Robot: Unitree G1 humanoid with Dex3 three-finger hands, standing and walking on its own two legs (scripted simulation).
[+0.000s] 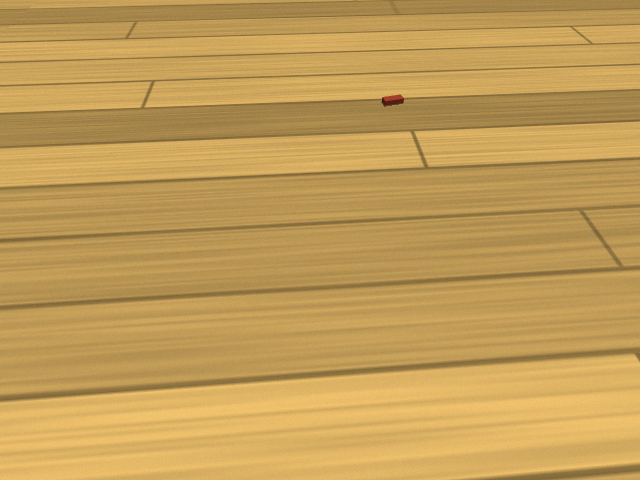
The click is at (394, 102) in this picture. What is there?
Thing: flat box
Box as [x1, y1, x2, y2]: [382, 94, 403, 105]
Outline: 403,98 400,94 382,97 382,102 385,105 399,103 403,101
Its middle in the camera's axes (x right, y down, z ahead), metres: +0.43 -0.85 +2.37
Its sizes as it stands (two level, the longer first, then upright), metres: 0.121 0.050 0.029
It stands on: the floor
